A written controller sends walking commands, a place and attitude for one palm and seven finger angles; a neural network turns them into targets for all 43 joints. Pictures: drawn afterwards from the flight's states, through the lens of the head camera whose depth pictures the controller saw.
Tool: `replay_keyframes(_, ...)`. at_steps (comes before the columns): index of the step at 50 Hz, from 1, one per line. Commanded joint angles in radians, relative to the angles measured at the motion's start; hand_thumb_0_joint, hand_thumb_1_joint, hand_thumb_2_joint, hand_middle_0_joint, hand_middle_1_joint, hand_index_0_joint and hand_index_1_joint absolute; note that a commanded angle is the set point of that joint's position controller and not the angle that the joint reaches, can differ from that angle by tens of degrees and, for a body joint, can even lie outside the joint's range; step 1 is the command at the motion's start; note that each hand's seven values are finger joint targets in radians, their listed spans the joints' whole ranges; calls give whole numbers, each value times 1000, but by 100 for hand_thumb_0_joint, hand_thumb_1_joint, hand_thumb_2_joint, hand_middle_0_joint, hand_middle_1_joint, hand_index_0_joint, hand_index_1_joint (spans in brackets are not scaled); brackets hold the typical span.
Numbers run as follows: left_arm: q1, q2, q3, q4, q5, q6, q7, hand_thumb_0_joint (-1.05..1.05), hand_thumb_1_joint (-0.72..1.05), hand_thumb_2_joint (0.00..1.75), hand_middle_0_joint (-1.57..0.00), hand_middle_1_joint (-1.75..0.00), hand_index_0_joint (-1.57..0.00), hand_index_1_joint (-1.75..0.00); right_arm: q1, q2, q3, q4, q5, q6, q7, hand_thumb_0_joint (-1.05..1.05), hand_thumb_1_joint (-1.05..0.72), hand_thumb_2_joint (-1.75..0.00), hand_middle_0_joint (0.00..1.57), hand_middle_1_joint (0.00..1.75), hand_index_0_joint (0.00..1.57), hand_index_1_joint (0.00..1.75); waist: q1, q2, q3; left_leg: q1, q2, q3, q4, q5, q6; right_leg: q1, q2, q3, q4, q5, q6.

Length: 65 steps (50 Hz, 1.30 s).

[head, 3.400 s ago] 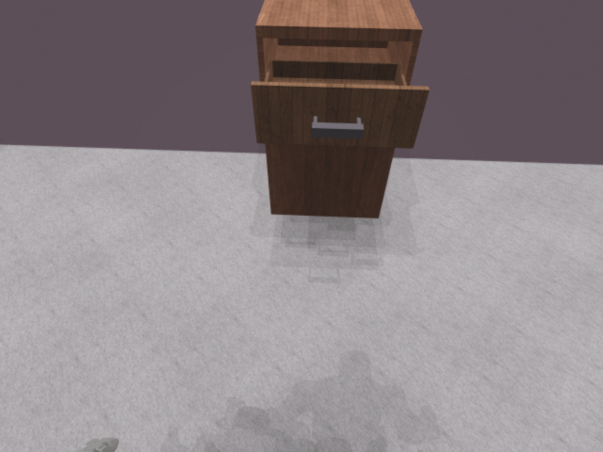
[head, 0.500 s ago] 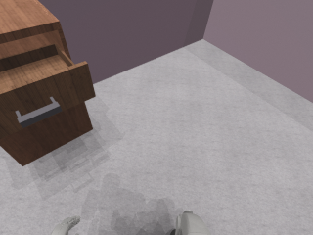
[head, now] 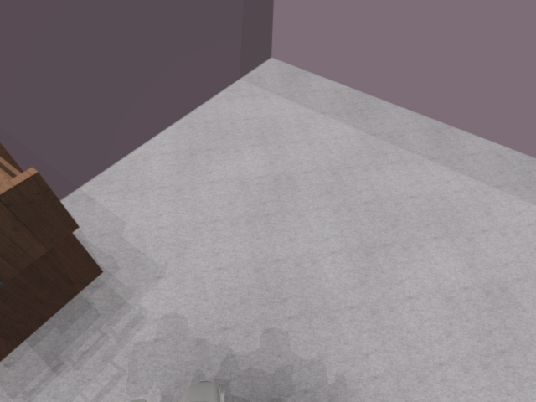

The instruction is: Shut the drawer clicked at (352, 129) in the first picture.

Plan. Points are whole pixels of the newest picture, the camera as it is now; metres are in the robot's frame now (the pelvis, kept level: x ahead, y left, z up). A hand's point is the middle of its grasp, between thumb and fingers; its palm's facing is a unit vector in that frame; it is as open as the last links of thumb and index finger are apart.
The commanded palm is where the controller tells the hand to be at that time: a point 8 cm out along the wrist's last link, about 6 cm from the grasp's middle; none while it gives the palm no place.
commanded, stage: walk to a spot facing it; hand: left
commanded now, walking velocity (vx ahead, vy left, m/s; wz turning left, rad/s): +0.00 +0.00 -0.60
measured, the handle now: out of the picture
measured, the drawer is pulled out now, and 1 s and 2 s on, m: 0.30 0.30 0.30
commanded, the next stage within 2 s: turn to face it in 1.16 s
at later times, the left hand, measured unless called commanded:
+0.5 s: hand (144, 393) +0.16 +0.22 -0.16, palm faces -0.27 -0.95 -0.18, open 7.4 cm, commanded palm none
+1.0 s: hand (198, 342) +0.24 +0.14 -0.16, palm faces -0.53 -0.82 -0.20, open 7.4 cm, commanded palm none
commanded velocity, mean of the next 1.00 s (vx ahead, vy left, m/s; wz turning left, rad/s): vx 0.07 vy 0.00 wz -0.60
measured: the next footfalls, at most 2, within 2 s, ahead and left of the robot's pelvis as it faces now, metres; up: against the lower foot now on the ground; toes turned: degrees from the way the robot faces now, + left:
left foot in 0.10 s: +0.08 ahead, +0.14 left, +0.00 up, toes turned -1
right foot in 0.60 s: +0.04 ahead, -0.11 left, +0.00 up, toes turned -30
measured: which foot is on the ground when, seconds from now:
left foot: up 0.00-0.08, down 0.10-0.60, up 0.62-1.00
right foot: down 0.00-0.10, up 0.12-0.58, down 0.60-1.00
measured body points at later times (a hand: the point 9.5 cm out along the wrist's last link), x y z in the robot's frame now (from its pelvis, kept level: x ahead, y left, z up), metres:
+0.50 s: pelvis +0.03 +0.04 +0.01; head +0.07 +0.06 +0.46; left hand +0.17 +0.27 -0.15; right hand +0.00 -0.21 -0.12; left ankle +0.04 +0.14 -0.73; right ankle +0.00 -0.11 -0.68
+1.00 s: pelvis +0.06 +0.02 +0.01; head +0.09 +0.02 +0.46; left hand +0.27 +0.18 -0.14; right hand -0.02 -0.23 -0.12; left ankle +0.14 +0.12 -0.72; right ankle +0.00 -0.09 -0.73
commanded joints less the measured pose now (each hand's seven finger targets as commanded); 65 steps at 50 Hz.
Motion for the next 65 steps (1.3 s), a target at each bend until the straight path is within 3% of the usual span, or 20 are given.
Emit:
replay_keyframes(1,26,186,59,-97,1,-14,12,0,90,90,-20,-30,-20,-30,53,-93,-29,-63,10,-17,-18,0,-90,-90,20,30,20,30,26,-136,-90,173,-85,10,-197,-49,11,-16,-243,375,-243,-228,-108)
replay_keyframes(4,13,145,52,-111,-12,0,10,0,90,90,-20,-30,-20,-30,138,-134,-34,-42,14,-33,-38,0,-90,-90,20,30,20,30,-23,-80,-133,476,-50,-28,-542,49,41,-129,-146,316,-107,-219,-8)
replay_keyframes(6,17,96,46,-144,-9,-3,-4,0,90,90,-20,-30,-20,-30,118,-276,-57,-79,1,-28,-38,0,-90,-90,20,30,20,30,-32,299,-68,488,378,-426,-736,-2,188,-366,-26,34,361,-424,93)
replay_keyframes(8,45,135,67,-91,7,4,-15,0,90,90,-20,-30,-20,-30,11,-195,-35,-92,-3,-32,-41,0,-90,-90,20,30,20,30,13,145,-12,347,291,-248,-692,196,191,-298,-85,46,583,-300,112)
replay_keyframes(11,95,98,57,-60,1,16,-20,0,90,90,-20,-30,-20,-30,-2,-163,-21,-89,2,-43,-44,0,-90,-90,20,30,20,30,32,157,-44,391,197,-21,-622,541,156,-268,-97,10,694,-208,137)
replay_keyframes(24,-67,58,34,-95,-1,26,-21,0,90,90,-20,-30,-20,-30,120,-215,-65,2,-4,-27,-30,0,-90,-90,20,30,20,30,-34,217,-44,440,267,116,-539,598,187,-110,-134,-102,305,-264,126)
replay_keyframes(28,-25,84,35,-86,2,1,-14,0,90,90,-20,-30,-20,-30,128,-228,-75,13,-1,-23,-21,0,-90,-90,20,30,20,30,-1,188,-101,409,251,179,-359,627,116,97,-89,-141,31,-132,83)
replay_keyframes(29,63,135,44,-66,5,-13,-8,0,90,90,-20,-30,-20,-30,135,-218,-71,3,8,-23,-15,0,-90,-90,20,30,20,30,50,94,-161,295,230,214,-181,559,63,304,-139,-78,-87,28,53)
replay_keyframes(30,143,263,68,-46,10,-27,9,0,90,90,-20,-30,-20,-30,121,-136,-50,-37,14,-18,-6,0,-90,-90,20,30,20,30,86,-234,-200,-27,100,243,58,-46,-3,532,-406,263,-120,407,-49)
replay_keyframes(31,177,304,75,-35,-15,-19,21,0,90,90,-20,-30,-20,-30,70,-136,-42,-67,12,-6,-20,0,-90,-90,20,30,20,30,98,-233,-209,-120,30,92,235,-301,-18,483,-518,348,-90,698,-147)
replay_keyframes(33,99,263,75,-57,-17,-11,33,0,90,90,-20,-30,-20,-30,8,-158,-41,-69,12,5,-28,0,-90,-90,20,30,20,30,80,-214,-151,-153,49,-19,309,-194,-12,367,-432,341,-164,311,-152)
replay_keyframes(36,-53,198,52,-107,-8,-9,28,0,90,90,-20,-30,-20,-30,65,-161,-46,-26,-5,16,-11,0,-90,-90,20,30,20,30,4,-115,-74,-41,47,15,212,-24,-30,174,-310,208,-224,-10,-95)
replay_keyframes(39,-31,214,53,-102,-5,-14,19,0,90,90,-20,-30,-20,-30,56,-162,-46,-30,-8,14,-6,0,-90,-90,20,30,20,30,15,-124,-28,-17,19,27,116,-5,-34,117,-292,255,-269,-203,-100)
replay_keyframes(46,1,236,63,-101,1,-18,8,0,90,90,-20,-30,-20,-30,29,-141,-39,-78,5,-22,-1,0,-90,-90,20,30,20,30,33,-159,-54,106,-59,37,-199,-66,-10,122,-274,364,-245,-281,-116)
replay_keyframes(49,-31,199,59,-104,-11,-11,3,0,90,90,-20,-30,-20,-30,146,-147,-37,-41,8,-44,-18,0,-90,-90,20,30,20,30,-27,-128,-77,396,-82,60,-499,67,5,-21,-179,322,-116,-275,-43)
replay_keyframes(51,-50,81,36,-153,-16,-8,-12,0,90,90,-20,-30,-20,-30,262,-319,-65,-31,-10,-49,-30,0,-90,-90,20,30,20,30,-88,346,-60,547,346,-430,-765,-242,134,-352,19,58,349,-466,70)
replay_keyframes(52,-84,126,50,-166,1,-13,-17,0,90,90,-20,-30,-20,-30,228,-308,-58,-40,-9,-46,-29,0,-90,-90,20,30,20,30,-78,260,5,419,424,-485,-795,-265,201,-357,-84,61,496,-421,78)
replay_keyframes(55,-16,111,57,-93,7,-3,-35,0,90,90,-20,-30,-20,-30,84,-187,-22,-53,-2,-57,-36,0,-90,-90,20,30,20,30,4,161,29,371,260,-140,-720,186,138,-304,-129,17,648,-217,107)
replay_keyframes(57,-1,80,44,-76,1,7,-31,0,90,90,-20,-30,-20,-30,129,-175,-17,-31,1,-61,-42,0,-90,-90,20,30,20,30,1,180,-9,435,217,8,-634,593,135,-281,-122,-5,660,-195,126)
replay_keyframes(65,-87,27,17,-73,0,9,-15,0,90,90,-20,-30,-20,-30,213,-170,-35,55,-4,-44,-34,0,-90,-90,20,30,20,30,-46,214,-5,442,209,128,-545,780,169,-132,-120,-109,309,-182,112)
